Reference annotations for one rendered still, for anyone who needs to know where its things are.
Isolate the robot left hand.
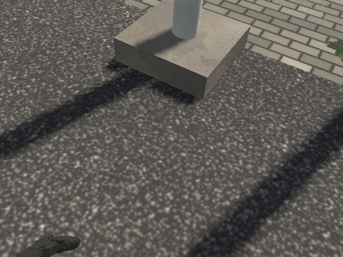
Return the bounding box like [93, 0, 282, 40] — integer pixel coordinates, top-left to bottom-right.
[17, 235, 80, 257]

